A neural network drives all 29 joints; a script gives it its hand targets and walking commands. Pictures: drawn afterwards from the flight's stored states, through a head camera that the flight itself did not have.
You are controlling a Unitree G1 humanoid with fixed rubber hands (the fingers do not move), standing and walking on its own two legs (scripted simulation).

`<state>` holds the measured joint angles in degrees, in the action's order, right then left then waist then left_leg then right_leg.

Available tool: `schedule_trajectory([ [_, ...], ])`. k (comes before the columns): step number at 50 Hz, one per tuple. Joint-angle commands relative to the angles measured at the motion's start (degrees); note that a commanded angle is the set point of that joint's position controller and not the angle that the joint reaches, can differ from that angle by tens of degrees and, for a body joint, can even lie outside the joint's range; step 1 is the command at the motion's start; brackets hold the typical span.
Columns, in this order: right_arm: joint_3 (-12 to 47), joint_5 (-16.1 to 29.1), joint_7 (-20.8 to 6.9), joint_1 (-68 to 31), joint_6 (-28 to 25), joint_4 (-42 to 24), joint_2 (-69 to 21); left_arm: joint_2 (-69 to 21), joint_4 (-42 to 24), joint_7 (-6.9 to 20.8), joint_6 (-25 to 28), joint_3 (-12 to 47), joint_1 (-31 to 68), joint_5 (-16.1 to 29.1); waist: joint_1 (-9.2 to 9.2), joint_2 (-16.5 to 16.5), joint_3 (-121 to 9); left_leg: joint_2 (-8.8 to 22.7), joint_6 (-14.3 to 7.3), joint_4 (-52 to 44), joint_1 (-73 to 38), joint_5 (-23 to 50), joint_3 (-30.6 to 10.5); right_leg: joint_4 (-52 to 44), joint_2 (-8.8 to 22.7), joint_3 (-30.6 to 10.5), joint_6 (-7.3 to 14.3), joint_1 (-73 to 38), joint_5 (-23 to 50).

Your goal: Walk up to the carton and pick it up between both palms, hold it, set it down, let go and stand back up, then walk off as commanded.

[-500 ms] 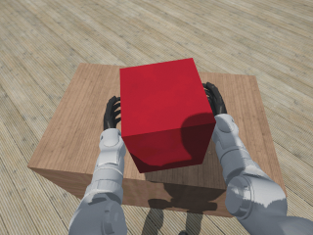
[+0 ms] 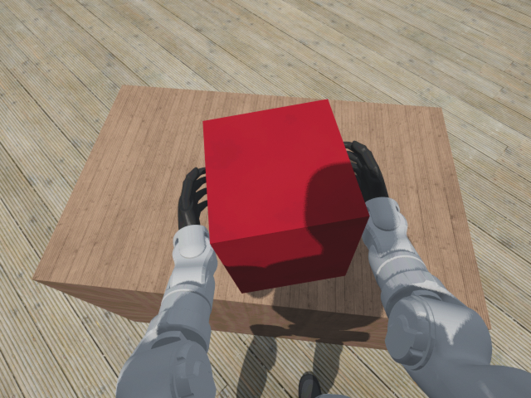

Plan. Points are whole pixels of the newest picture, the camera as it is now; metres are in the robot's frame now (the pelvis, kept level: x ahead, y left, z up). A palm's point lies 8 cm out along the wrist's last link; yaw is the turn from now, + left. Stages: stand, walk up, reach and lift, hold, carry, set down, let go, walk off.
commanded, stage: set down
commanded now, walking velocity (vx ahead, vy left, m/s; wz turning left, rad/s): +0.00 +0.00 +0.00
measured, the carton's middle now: (280, 205) +0.41 -0.02 -0.04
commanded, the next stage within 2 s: none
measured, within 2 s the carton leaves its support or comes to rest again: rests again in 1.68 s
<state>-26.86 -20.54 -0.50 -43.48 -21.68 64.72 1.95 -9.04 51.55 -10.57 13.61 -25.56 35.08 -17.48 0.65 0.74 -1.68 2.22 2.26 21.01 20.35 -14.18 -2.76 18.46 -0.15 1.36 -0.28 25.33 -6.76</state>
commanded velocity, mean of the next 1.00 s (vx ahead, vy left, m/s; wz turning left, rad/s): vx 0.00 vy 0.00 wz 0.00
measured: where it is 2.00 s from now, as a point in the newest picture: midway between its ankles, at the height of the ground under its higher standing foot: outside the picture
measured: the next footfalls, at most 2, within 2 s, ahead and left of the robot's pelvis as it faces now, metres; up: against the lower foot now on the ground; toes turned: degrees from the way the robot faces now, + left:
none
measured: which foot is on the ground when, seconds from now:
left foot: down 0.00-1.00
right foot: down 0.00-1.00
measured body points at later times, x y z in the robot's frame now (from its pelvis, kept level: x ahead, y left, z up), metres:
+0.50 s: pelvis +0.00 +0.00 +0.00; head +0.13 +0.00 +0.43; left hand +0.39 +0.13 -0.04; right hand +0.42 -0.16 -0.01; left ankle -0.06 +0.14 -0.74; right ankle +0.01 -0.12 -0.74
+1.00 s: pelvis +0.00 +0.00 +0.00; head +0.13 +0.00 +0.43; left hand +0.38 +0.13 -0.04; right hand +0.42 -0.16 -0.01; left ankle -0.06 +0.14 -0.74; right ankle +0.01 -0.12 -0.74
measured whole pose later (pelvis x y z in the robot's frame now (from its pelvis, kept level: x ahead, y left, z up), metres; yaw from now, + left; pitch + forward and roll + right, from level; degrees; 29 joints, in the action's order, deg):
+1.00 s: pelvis +0.00 +0.00 +0.00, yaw +0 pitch +19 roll -1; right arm -27.6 -22.9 -0.2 -43.5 -29.8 68.2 2.4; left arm -8.9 56.3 -11.3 24.4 -27.0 34.0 -17.5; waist 0.6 0.8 -3.8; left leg 2.3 2.3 21.0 26.7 -13.7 -2.5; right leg 18.5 -0.1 1.4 -0.1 31.7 -6.0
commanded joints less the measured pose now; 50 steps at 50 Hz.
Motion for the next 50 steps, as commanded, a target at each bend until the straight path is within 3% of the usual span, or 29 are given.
schedule_trajectory([
  [1, 8.41, -4.87, -6.91, -23.69, -6.43, 3.72, -27.74, -28.36, -0.69, 4.71, 6.44, 13.26, 27.12, -6.36, -2.68, -0.6, -38.46, -1.19, 3.02, 3.79, -2.46, 36.31, 9.28, 4.75, -2.5, 4.24, 1.74, -16.42, 28.62],
  [2, 8.31, -5.3, -6.88, -25.3, -7.03, 2.68, -28.03, -28.92, -2.38, 4.73, 7.16, 14.7, 29.35, -5.7, -2.77, 0.69, -41.44, -1.19, 3.44, 4.28, -2.56, 37.8, 9.66, 5.29, -2.35, 4.83, 1.65, -16.83, 30.31],
  [8, 8.68, -6.38, -6.28, -22.89, -9.01, 5.76, -28.22, -28.85, -1.33, 4.36, 10.23, 15.83, 28.11, -4.97, -1.85, 0.35, -43.38, -0.84, 3.94, 5.5, -1.05, 41.61, 8.86, 6.59, -2.5, 4.84, 1.63, -15.55, 34.66],
  [9, 9.45, -6.38, -6.28, -24.05, -9.4, 5.93, -28.25, -28.84, -0.51, 4.56, 10.46, 15.08, 27.89, -5.43, -2.81, -0.19, -42.73, -0.81, 3.85, 5.02, 0.97, 40.48, 9.2, 6.46, -2.16, 4.65, 2.0, -16.77, 34.62],
  [10, 8.83, -6.81, -6.14, -23.5, -9.47, 6.19, -27.32, -28.48, 0.46, 4.69, 10.61, 14.9, 27.74, -5.14, -1.97, -0.64, -42.62, -0.98, 3.52, 4.55, 1.19, 38.89, 8.89, 6.39, -2.21, 4.84, 1.53, -16.74, 33.82],
  [11, 8.77, -6.61, -6.15, -23.0, -9.67, 6.25, -27.41, -28.57, 0.96, 4.6, 10.97, 14.69, 26.69, -5.84, -2.65, 0.17, -41.79, -1.04, 3.65, 4.53, 1.07, 38.71, 9.18, 6.44, -2.21, 4.4, 1.7, -16.78, 33.47],
  [12, 8.62, -6.48, -6.08, -22.93, -9.73, 6.72, -27.18, -28.42, 1.38, 4.7, 10.99, 14.72, 26.26, -5.5, -2.0, 0.76, -41.14, -0.87, 3.79, 4.46, 1.96, 38.24, 8.98, 6.61, -1.93, 4.52, 1.76, -17.6, 34.26],
  [14, 9.23, -7.22, -5.93, -22.2, -10.28, 7.05, -28.35, -28.78, 1.49, 4.8, 11.94, 14.93, 25.66, -5.6, -2.49, -0.25, -43.14, -0.84, 3.43, 4.35, 3.63, 37.84, 9.13, 7.05, -1.76, 4.17, 1.76, -18.28, 35.98],
  [15, 9.27, -7.0, -5.75, -21.79, -10.37, 6.7, -29.02, -27.91, 2.75, 4.88, 12.23, 14.04, 25.25, -6.29, -3.61, -0.84, -41.65, -1.54, 3.25, 3.96, 6.86, 36.45, 10.02, 7.57, -1.32, 3.39, 1.84, -20.36, 37.9],
  [16, 9.57, -7.62, -5.62, -21.6, -10.27, 6.99, -29.8, -27.67, 2.7, 5.07, 12.48, 14.42, 26.22, -5.81, -2.54, -1.68, -41.43, -1.71, 3.17, 3.45, 9.76, 34.26, 9.87, 8.2, -0.91, 3.47, 1.64, -22.54, 39.86],
  [18, 9.71, -7.23, -5.74, -20.6, -10.71, 6.34, -29.71, -27.69, 2.89, 5.11, 13.29, 13.93, 24.83, -6.15, -2.62, -0.36, -42.0, -1.52, 2.84, 2.83, 9.89, 33.14, 9.79, 8.29, -0.63, 3.37, 1.45, -23.02, 39.97],
  [19, 9.76, -7.43, -5.59, -21.43, -10.53, 6.71, -29.32, -26.59, 3.9, 5.47, 12.96, 13.04, 24.61, -6.35, -3.88, -1.67, -39.93, -1.59, 2.43, 2.45, 11.61, 32.19, 9.97, 8.45, -0.51, 3.34, 1.16, -24.22, 39.38],
  [20, 10.32, -7.46, -5.55, -20.59, -10.52, 7.33, -30.08, -27.63, 3.39, 5.52, 13.37, 14.44, 25.19, -5.58, -2.6, -1.59, -40.72, -1.84, 2.6, 2.77, 13.1, 31.55, 9.85, 8.88, -0.03, 2.82, 1.62, -25.38, 41.31],
  [22, 9.18, -8.0, -5.62, -20.79, -10.76, 7.54, -29.09, -27.56, 4.15, 5.61, 13.55, 14.27, 25.39, -5.7, -1.77, -1.49, -40.19, -1.54, 2.36, 2.34, 12.41, 30.83, 9.74, 8.67, -0.23, 3.39, 1.29, -23.96, 39.37],
  [23, 9.05, -8.16, -5.66, -20.47, -10.72, 7.88, -29.0, -27.54, 2.71, 5.41, 13.63, 14.59, 26.45, -5.82, -2.02, 0.58, -41.96, -1.1, 2.71, 2.79, 9.4, 32.14, 9.54, 8.29, -1.0, 3.93, 1.34, -21.37, 37.18],
  [25, 8.83, -7.54, -5.67, -20.27, -10.28, 8.73, -28.44, -26.34, 3.58, 5.24, 13.44, 13.03, 25.18, -6.84, -2.86, -0.04, -40.74, -0.88, 2.87, 3.32, 6.58, 33.4, 9.68, 7.58, -1.28, 4.01, 1.58, -18.95, 33.9],
  [31, 6.77, -8.18, -5.78, -20.74, -10.52, 9.83, -27.4, -26.79, 4.15, 5.35, 13.25, 13.15, 24.77, -6.76, -2.21, 0.45, -39.23, -0.42, 3.01, 3.74, 4.29, 35.07, 9.22, 6.71, -2.14, 4.82, 2.24, -15.75, 29.87],
  [32, 7.29, -8.48, -5.75, -21.53, -10.41, 9.13, -27.71, -25.99, 4.59, 5.53, 13.46, 12.5, 24.62, -7.08, -3.18, -0.18, -39.67, -0.67, 2.65, 3.59, 6.62, 33.2, 9.64, 6.64, -1.69, 4.07, 2.15, -17.12, 30.48],
  [33, 5.96, -8.82, -5.49, -20.23, -10.03, 9.95, -27.19, -25.82, 4.75, 5.67, 13.26, 12.12, 24.71, -7.23, -2.22, -0.09, -38.23, -0.85, 2.63, 3.09, 6.91, 32.56, 9.8, 6.92, -1.56, 4.23, 1.82, -18.34, 30.88],
  [35, 6.25, -9.03, -5.58, -19.96, -9.83, 9.96, -28.37, -25.46, 4.16, 5.81, 13.13, 11.9, 24.85, -7.72, -3.04, 0.0, -37.93, -0.85, 2.4, 2.79, 7.83, 31.25, 9.86, 6.83, -1.41, 3.97, 2.0, -18.49, 29.92],
  [36, 5.92, -9.17, -5.77, -19.66, -10.1, 10.08, -27.61, -26.4, 5.22, 5.85, 13.2, 11.97, 23.77, -7.58, -1.98, 0.55, -37.48, -0.87, 2.46, 3.08, 7.05, 32.43, 9.79, 6.99, -1.41, 4.4, 2.02, -17.45, 30.23],
  [39, 6.45, -9.29, -5.57, -20.02, -10.34, 10.38, -28.19, -25.76, 5.19, 6.01, 13.61, 11.51, 24.3, -7.65, -2.77, -0.04, -37.38, -0.79, 2.47, 3.24, 7.79, 32.87, 9.73, 7.2, -1.34, 3.99, 2.07, -18.52, 31.78],
  [45, 6.38, -9.13, -5.74, -18.69, -10.46, 11.09, -28.66, -26.07, 5.66, 6.29, 13.66, 11.4, 22.89, -7.75, -2.5, 0.12, -35.96, -0.73, 2.36, 3.36, 7.81, 32.74, 9.95, 7.8, -1.31, 3.79, 1.83, -18.05, 31.78],
  [48, 5.44, -9.19, -5.8, -18.09, -10.74, 11.0, -27.85, -25.39, 6.18, 6.31, 13.62, 10.87, 21.93, -7.89, -2.34, -0.17, -34.98, -0.82, 2.3, 3.0, 7.09, 32.15, 9.43, 6.8, -1.62, 4.03, 2.0, -17.18, 29.49],
  [49, 4.74, -9.4, -5.63, -17.66, -10.41, 11.31, -28.08, -25.25, 5.79, 6.42, 13.28, 10.24, 21.79, -8.76, -3.22, 0.5, -33.64, -0.88, 2.39, 2.59, 6.83, 30.99, 9.75, 6.39, -1.5, 3.81, 2.0, -17.79, 27.86],
  [50, 4.17, -10.16, -5.56, -18.1, -10.53, 11.36, -27.54, -24.84, 5.75, 6.58, 13.43, 10.63, 22.88, -8.32, -1.61, -0.73, -33.94, -0.9, 1.99, 2.87, 7.8, 30.71, 9.16, 6.24, -1.53, 4.09, 2.2, -16.86, 27.53],
])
